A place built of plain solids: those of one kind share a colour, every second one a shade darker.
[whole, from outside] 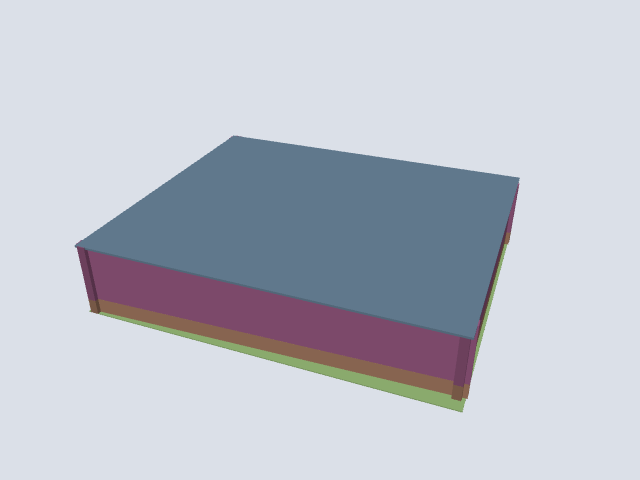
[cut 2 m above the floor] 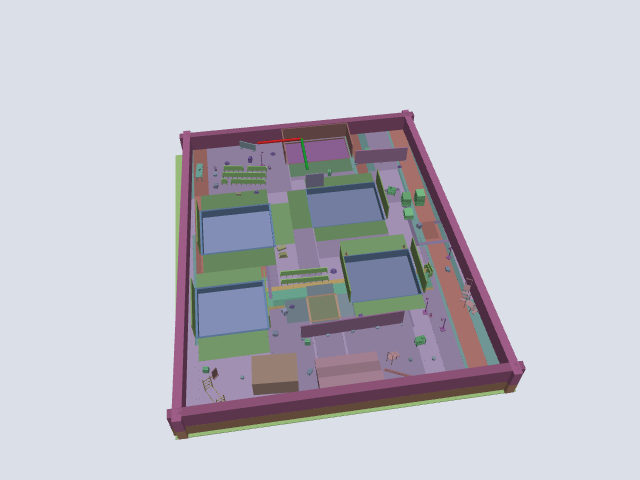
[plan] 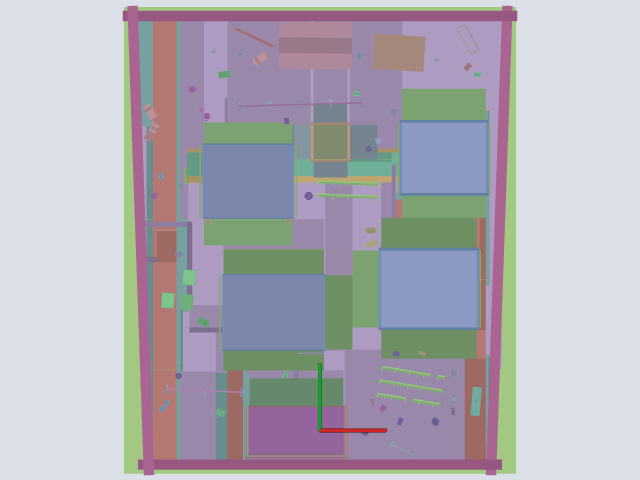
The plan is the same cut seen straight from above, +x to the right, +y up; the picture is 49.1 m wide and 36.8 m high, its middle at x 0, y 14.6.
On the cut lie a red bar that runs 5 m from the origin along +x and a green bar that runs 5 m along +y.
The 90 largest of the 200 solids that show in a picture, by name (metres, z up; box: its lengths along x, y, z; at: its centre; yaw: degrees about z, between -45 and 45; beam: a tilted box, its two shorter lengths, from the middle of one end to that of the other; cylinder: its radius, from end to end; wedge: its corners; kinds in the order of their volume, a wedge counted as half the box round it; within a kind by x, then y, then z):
{
 "wall_1": {"box": [0.8, 36.01, 5.8], "at": [-13.74, 14.56, 2.9], "yaw": 2.0},
 "wall_2": {"box": [27.9, 0.8, 5.8], "at": [0.0, -2.62, 2.9]},
 "wall_3": {"box": [30.26, 0.8, 5.8], "at": [0.0, 31.77, 2.9]},
 "wall_4": {"box": [0.8, 36.01, 5.8], "at": [13.74, 14.56, 2.9], "yaw": -2.0},
 "floor_ground_1": {"box": [0.63, 7.3, 1.5], "at": [-13.62, 19.65, -0.75]},
 "floor_ground_2": {"box": [0.5, 12.37, 1.5], "at": [-10.45, 25.19, -0.75]},
 "floor_ground_3": {"box": [1.2, 9.77, 1.5], "at": [-9.6, 26.49, -0.75]},
 "floor_ground_4": {"box": [0.8, 2.8, 1.5], "at": [-9.4, 17.6, -0.75]},
 "floor_ground_5": {"box": [2.7, 6.72, 1.5], "at": [-9.35, 1.14, -0.75]},
 "floor_ground_6": {"box": [2.5, 3.0, 1.5], "at": [-9.25, 6.0, -0.75]},
 "floor_ground_7": {"box": [2.5, 1.7, 1.5], "at": [-8.75, 8.75, -0.75]},
 "floor_ground_8": {"box": [2.3, 4.6, 1.5], "at": [-8.65, 11.9, -0.75]},
 "floor_ground_9": {"box": [1.6, 7.77, 1.5], "at": [-8.1, 27.49, -0.75]},
 "floor_ground_10": {"box": [5.0, 7.77, 1.5], "at": [-4.6, 27.49, -0.75]},
 "floor_ground_11": {"box": [3.4, 0.6, 1.5], "at": [-3.7, 4.3, -0.75]},
 "floor_ground_12": {"box": [7.7, 0.3, 1.5], "at": [-3.55, 14.05, -0.75]},
 "floor_ground_13": {"box": [1.4, 7.97, 1.5], "at": [-1.4, 27.39, -0.75]},
 "floor_ground_14": {"box": [2.4, 2.0, 1.5], "at": [-0.9, 15.2, -0.75]},
 "floor_ground_15": {"box": [2.3, 2.8, 1.5], "at": [-0.85, 17.6, -0.75]},
 "floor_ground_16": {"box": [3.4, 0.6, 1.5], "at": [0.1, 4.3, -0.75]},
 "floor_ground_17": {"box": [2.6, 6.37, 1.5], "at": [0.8, 28.19, -0.75]},
 "floor_ground_18": {"box": [1.5, 1.5, 1.5], "at": [1.05, 5.35, -0.75]},
 "floor_ground_19": {"box": [2.1, 7.1, 1.5], "at": [1.45, 15.45, -0.75]},
 "floor_ground_20": {"box": [16.5, 0.32, 1.5], "at": [2.85, -2.06, -0.75]},
 "floor_ground_21": {"box": [2.8, 0.7, 1.5], "at": [3.3, 5.85, -0.75]},
 "floor_ground_22": {"box": [2.1, 7.97, 1.5], "at": [3.35, 27.39, -0.75]},
 "floor_ground_23": {"box": [2.0, 5.2, 1.5], "at": [3.5, 16.4, -0.75]},
 "floor_ground_24": {"box": [2.2, 1.5, 1.5], "at": [3.6, 6.95, -0.75]},
 "floor_ground_25": {"box": [0.8, 2.7, 1.5], "at": [5.1, 17.65, -0.75]},
 "floor_ground_26": {"box": [1.7, 9.77, 1.5], "at": [5.25, 26.49, -0.75]},
 "floor_ground_27": {"box": [9.2, 7.4, 1.5], "at": [6.5, 1.8, -0.75]},
 "floor_ground_28": {"box": [6.4, 5.17, 1.5], "at": [9.5, 28.79, -0.75]},
 "floor_ground_29": {"box": [0.3, 6.87, 1.5], "at": [12.85, 27.94, -0.75]},
 "floor_ground_30": {"box": [0.93, 26.67, 1.5], "at": [13.47, 18.04, -0.75]},
 "ceil_hall_1": {"box": [30.06, 35.79, 0.2], "at": [0.0, 14.57, 5.7]},
 "floor_apron_bay_1": {"box": [6.8, 2.0, 1.5], "at": [-5.5, 15.2, -0.75]},
 "floor_apron_bay_2": {"box": [6.8, 1.6, 1.5], "at": [-5.5, 22.8, -0.75]},
 "floor_apron_bay_3": {"box": [7.7, 1.5, 1.5], "at": [-3.55, 5.35, -0.75]},
 "floor_apron_bay_4": {"box": [7.7, 1.9, 1.5], "at": [-3.55, 12.95, -0.75]},
 "floor_apron_bay_5": {"box": [2.1, 5.7, 1.5], "at": [1.45, 9.05, -0.75]},
 "floor_apron_bay_6": {"box": [2.0, 5.9, 1.5], "at": [3.5, 10.85, -0.75]},
 "floor_apron_bay_7": {"box": [7.3, 2.2, 1.5], "at": [8.35, 6.6, -0.75]},
 "floor_apron_bay_8": {"box": [7.3, 2.3, 1.5], "at": [8.35, 15.15, -0.75]},
 "floor_apron_bay_9": {"box": [6.4, 1.7, 1.5], "at": [9.5, 17.15, -0.75]},
 "floor_apron_bay_10": {"box": [6.4, 2.4, 1.5], "at": [9.5, 25.0, -0.75]},
 "wall_foot_1": {"box": [0.8, 36.01, 1.5], "at": [-13.74, 14.56, -0.75], "yaw": 2.0},
 "wall_foot_2": {"box": [27.9, 0.8, 1.5], "at": [0.0, -2.62, -0.75]},
 "wall_foot_3": {"box": [30.26, 0.8, 1.5], "at": [0.0, 31.77, -0.75]},
 "wall_foot_4": {"box": [0.8, 36.01, 1.5], "at": [13.74, 14.56, -0.75], "yaw": -2.0},
 "floor_aisle_1": {"box": [1.8, 6.92, 1.5], "at": [-11.9, 1.24, -0.75]},
 "floor_aisle_2": {"box": [1.8, 4.9, 1.5], "at": [-11.9, 7.15, -0.75]},
 "floor_aisle_3": {"box": [1.8, 3.3, 1.5], "at": [-11.9, 11.25, -0.75]},
 "floor_aisle_4": {"box": [1.8, 7.3, 1.5], "at": [-11.9, 19.65, -0.75]},
 "floor_aisle_5": {"box": [1.8, 8.07, 1.5], "at": [-11.9, 27.34, -0.75]},
 "floor_aisle_6": {"box": [1.5, 2.4, 1.5], "at": [-11.75, 14.1, -0.75]},
 "floor_aisle_7": {"box": [1.2, 6.32, 1.5], "at": [-6.5, 0.94, -0.75]},
 "floor_aisle_8": {"box": [1.6, 7.72, 1.5], "at": [11.9, 1.64, -0.75]},
 "floor_aisle_9": {"box": [0.5, 3.9, 1.5], "at": [12.45, 9.65, -0.75]},
 "floor_aisle_10": {"box": [0.5, 4.7, 1.5], "at": [12.45, 13.95, -0.75]},
 "floor_base_1": {"box": [30.06, 35.79, 0.1], "at": [0.0, 14.57, -1.55]},
 "floor_void_bay_1": {"box": [6.8, 5.6, 0.44], "at": [-5.5, 19.1, -1.28]},
 "floor_void_bay_2": {"box": [7.7, 5.7, 0.62], "at": [-3.55, 9.05, -1.19]},
 "floor_void_bay_3": {"box": [7.3, 5.9, 0.5], "at": [8.35, 10.85, -1.25]},
 "floor_void_bay_4": {"box": [6.4, 5.4, 0.74], "at": [9.5, 20.9, -1.13]},
 "floor_under_aisle_1": {"box": [1.13, 8.07, 1.5], "at": [-13.37, 27.34, -0.75]},
 "floor_under_aisle_2": {"box": [0.5, 7.0, 1.5], "at": [-13.05, 1.7, -0.75]},
 "floor_under_aisle_3": {"box": [0.5, 4.6, 1.5], "at": [-13.05, 7.5, -0.75]},
 "floor_under_aisle_4": {"box": [0.5, 7.1, 1.5], "at": [-13.05, 19.75, -0.75]},
 "floor_under_aisle_5": {"box": [0.3, 7.42, 1.5], "at": [-10.85, 1.49, -0.75]},
 "floor_under_aisle_6": {"box": [0.3, 7.1, 1.5], "at": [-10.85, 19.75, -0.75]},
 "floor_under_aisle_7": {"box": [0.3, 8.07, 1.5], "at": [-10.85, 27.34, -0.75]},
 "floor_under_aisle_8": {"box": [0.5, 5.8, 1.5], "at": [-10.75, 12.7, -0.75]},
 "floor_under_aisle_9": {"box": [0.9, 6.62, 1.5], "at": [-7.55, 1.09, -0.75]},
 "floor_under_aisle_10": {"box": [0.4, 6.3, 1.5], "at": [-5.7, 1.25, -0.75]},
 "floor_under_aisle_11": {"box": [0.3, 6.6, 1.5], "at": [12.85, 14.4, -0.75]},
 "floor_void_pit_1": {"box": [7.2, 3.6, 1.36], "at": [-1.8, 0.0, -0.82]},
 "wall_booth_1": {"box": [3.9, 2.7, 2.7], "at": [6.07, 28.96, 1.35], "yaw": -3.6},
 "floor_apron_patch_1": {"box": [1.3, 2.6, 1.5], "at": [-1.35, 22.1, -0.75]},
 "floor_apron_patch_2": {"box": [2.6, 1.2, 1.5], "at": [0.8, 20.0, -0.75]},
 "floor_apron_patch_3": {"box": [2.6, 1.4, 1.5], "at": [0.8, 24.3, -0.75]},
 "floor_apron_patch_4": {"box": [2.1, 2.6, 1.5], "at": [3.35, 22.1, -0.75]},
 "floor_apron_pit_1": {"box": [7.2, 2.1, 1.5], "at": [-1.8, 2.95, -0.75]},
 "wall_bank_1": {"box": [5.6, 1.2, 0.46], "at": [-0.36, 28.32, 0.23], "yaw": -0.7},
 "wall_bank_2": {"box": [5.6, 1.2, 0.92], "at": [-0.34, 29.52, 0.46], "yaw": -0.7},
 "wall_bank_3": {"box": [5.6, 1.2, 1.38], "at": [-0.33, 30.72, 0.69], "yaw": -0.7},
 "floor_fixed_patch_1": {"box": [2.6, 2.6, 1.5], "at": [0.8, 22.1, -0.75]},
 "floor_aisle_cross_1": {"box": [1.2, 1.8, 1.5], "at": [-9.6, 20.4, -0.75]},
 "floor_aisle_cross_2": {"box": [3.4, 1.1, 1.5], "at": [3.8, 20.05, -0.75]},
 "floor_under_aisle_cross_1": {"box": [7.5, 0.4, 1.5], "at": [1.75, 19.2, -0.75]},
 "floor_chase_1": {"box": [0.4, 6.4, 1.5], "at": [-10.0, 12.8, -0.75]}
}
